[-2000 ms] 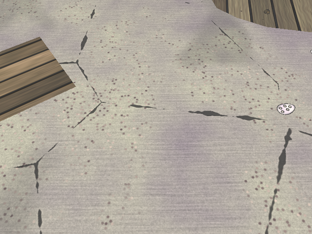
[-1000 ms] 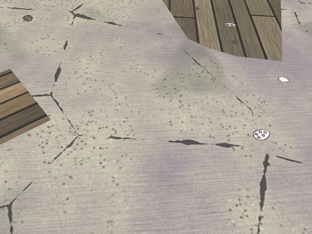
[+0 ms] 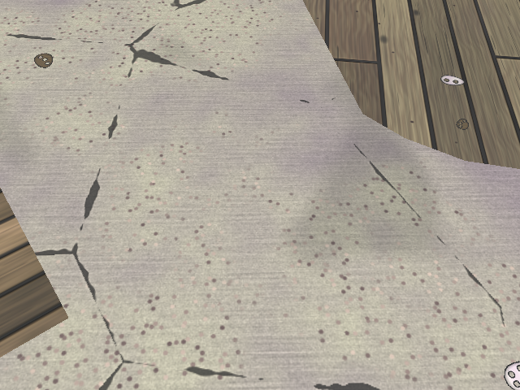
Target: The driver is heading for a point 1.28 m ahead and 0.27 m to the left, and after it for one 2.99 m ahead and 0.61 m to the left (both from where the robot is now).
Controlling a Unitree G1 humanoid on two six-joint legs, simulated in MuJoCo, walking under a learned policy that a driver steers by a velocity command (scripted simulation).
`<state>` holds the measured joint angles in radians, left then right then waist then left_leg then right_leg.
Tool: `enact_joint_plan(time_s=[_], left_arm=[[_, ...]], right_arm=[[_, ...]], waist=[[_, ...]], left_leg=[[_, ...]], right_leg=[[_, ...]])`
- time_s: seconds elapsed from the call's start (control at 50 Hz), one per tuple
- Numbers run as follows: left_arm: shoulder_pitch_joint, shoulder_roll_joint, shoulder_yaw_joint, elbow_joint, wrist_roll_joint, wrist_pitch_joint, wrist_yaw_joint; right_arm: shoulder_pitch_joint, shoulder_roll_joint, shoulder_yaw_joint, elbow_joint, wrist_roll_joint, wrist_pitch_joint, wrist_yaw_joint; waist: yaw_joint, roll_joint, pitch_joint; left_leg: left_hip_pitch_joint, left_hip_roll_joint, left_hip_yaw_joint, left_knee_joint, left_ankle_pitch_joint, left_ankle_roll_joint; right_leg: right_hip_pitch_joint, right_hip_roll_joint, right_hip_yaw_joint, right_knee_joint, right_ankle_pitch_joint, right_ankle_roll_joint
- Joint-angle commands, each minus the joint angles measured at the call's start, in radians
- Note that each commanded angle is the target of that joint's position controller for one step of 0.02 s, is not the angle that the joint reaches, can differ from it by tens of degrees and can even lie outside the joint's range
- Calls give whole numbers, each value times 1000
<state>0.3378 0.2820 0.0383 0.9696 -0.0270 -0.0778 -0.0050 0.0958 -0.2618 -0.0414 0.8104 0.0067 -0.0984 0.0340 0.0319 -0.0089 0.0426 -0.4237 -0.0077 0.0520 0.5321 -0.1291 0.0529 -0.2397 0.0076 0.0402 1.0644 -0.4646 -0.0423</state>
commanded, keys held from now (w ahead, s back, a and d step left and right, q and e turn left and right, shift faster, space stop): w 0.42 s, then w+q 0.58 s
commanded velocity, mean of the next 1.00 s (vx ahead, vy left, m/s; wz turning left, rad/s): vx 0.50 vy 0.00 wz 0.22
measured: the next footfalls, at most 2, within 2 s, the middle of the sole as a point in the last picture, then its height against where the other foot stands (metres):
right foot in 0.46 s outside the picture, level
left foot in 1.02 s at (232, 299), level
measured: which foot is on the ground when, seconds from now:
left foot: down 0.00-0.46, up 0.48-1.00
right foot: up 0.00-0.44, down 0.46-1.00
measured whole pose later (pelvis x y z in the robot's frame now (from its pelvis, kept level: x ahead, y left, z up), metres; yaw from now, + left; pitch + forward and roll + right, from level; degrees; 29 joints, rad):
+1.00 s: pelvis +0.55 -0.02 -0.01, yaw +15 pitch +1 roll -2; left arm 0.31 0.28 0.07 0.96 -0.01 -0.04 0.02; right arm 0.06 -0.25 -0.06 0.74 0.03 -0.03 0.06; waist 0.05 0.02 0.05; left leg -0.53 0.02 0.08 0.60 -0.12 0.12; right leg 0.12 -0.03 -0.30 0.37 -0.46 0.03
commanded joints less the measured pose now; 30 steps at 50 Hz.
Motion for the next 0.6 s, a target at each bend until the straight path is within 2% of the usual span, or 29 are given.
enact_joint_plan(time_s=[0.02,0.04,0.06,0.1,0.16,0.24,0.32,0.38,0.4,0.42,0.44,0.46,0.48,0.5,0.52,0.54,0.56,0.58,0.6], left_arm=[[-81,128,29,-91,1,-38,7],[-54,110,30,-88,6,-28,7],[-37,91,28,-81,8,-17,7],[-49,65,25,-84,11,2,9],[-154,63,24,-123,25,7,9],[-290,39,13,-159,21,-5,-3],[-400,44,8,-197,11,-13,-21],[-411,70,14,-216,9,-22,-37],[-381,85,21,-210,9,-24,-39],[-312,107,33,-193,10,-25,-38],[-166,146,57,-147,13,-25,-31],[20,214,80,-107,26,-25,-20],[97,292,99,-83,29,-16,-19],[87,190,71,-90,19,-17,-18],[7,147,56,-102,20,-22,-14],[-69,118,48,-116,25,-26,-12],[-123,78,37,-117,30,-32,-14],[-150,68,34,-114,41,-39,-15],[-161,58,34,-109,44,-44,-17]], right_arm=[[131,-120,-32,-9,-11,-5,-4],[113,-116,-30,-8,-21,-9,-5],[110,-105,-29,-5,-18,-12,-1],[124,-116,-32,12,-10,-19,-3],[169,-145,-41,36,-8,-14,-18],[221,-158,-42,63,0,-4,-32],[296,-167,-46,107,9,11,-36],[296,-179,-54,121,14,28,-43],[286,-185,-57,120,14,33,-45],[266,-192,-59,116,13,39,-47],[264,-171,-50,113,11,45,-47],[273,-135,-31,89,-4,46,-48],[403,3,8,82,-4,26,-37],[350,-91,-13,96,21,5,-35],[260,-159,-34,65,48,-7,-34],[211,-158,-35,53,48,-8,-41],[185,-146,-41,52,33,0,-48],[215,-129,-46,56,29,13,-50],[238,-105,-44,65,28,27,-48]], waist=[[-77,38,-94],[-41,84,-94],[-29,81,-87],[-14,70,-61],[-34,51,-20],[-75,61,10],[-107,63,38],[-82,75,30],[-62,87,10],[-19,100,-34],[50,84,-120],[115,5,-266],[58,-255,-401],[96,-192,-397],[86,-149,-239],[54,-86,-163],[28,-52,-92],[-9,-98,-81],[-23,-94,-69]], left_leg=[[432,280,-403,-298,19,174],[364,268,-359,-323,72,177],[328,252,-328,-350,103,182],[283,238,-263,-389,142,189],[292,229,-201,-422,188,188],[288,181,-108,-439,158,148],[400,226,-109,-407,150,143],[504,274,-123,-339,237,122],[521,277,-122,-301,323,112],[521,262,-105,-217,483,98],[466,211,-79,-45,572,74],[269,151,-47,241,365,41],[-151,-37,-34,611,-268,-31],[-263,-21,-186,752,-454,-20],[-332,29,-190,780,-382,-2],[-303,86,-163,741,-286,1],[-268,115,-159,683,-221,-1],[-200,143,-170,651,-174,-4],[-159,153,-172,633,-155,-7]], right_leg=[[-449,-115,34,139,127,-15],[-384,-142,43,108,166,-8],[-350,-150,41,80,178,1],[-358,-160,28,17,207,17],[-441,-164,18,-146,349,46],[-387,-122,-26,-401,555,48],[-399,-96,-30,-514,558,31],[-390,-85,-24,-560,459,-6],[-337,-70,-37,-566,420,-19],[-229,-39,-66,-578,396,-37],[-16,-14,-84,-594,408,-63],[298,-159,72,-555,421,-121],[656,-402,536,-644,213,-276],[631,-411,653,-749,82,-264],[501,-384,499,-772,98,-210],[363,-350,374,-799,170,-179],[244,-309,276,-841,242,-155],[169,-293,209,-870,293,-146],[125,-277,160,-896,334,-142]])
Keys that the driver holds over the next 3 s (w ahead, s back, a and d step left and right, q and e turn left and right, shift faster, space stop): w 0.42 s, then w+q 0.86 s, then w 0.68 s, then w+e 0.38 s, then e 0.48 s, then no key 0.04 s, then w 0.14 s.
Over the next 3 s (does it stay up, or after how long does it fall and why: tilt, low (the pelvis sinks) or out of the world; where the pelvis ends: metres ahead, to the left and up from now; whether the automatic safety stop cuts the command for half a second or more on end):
stays up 1.43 0.38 0.00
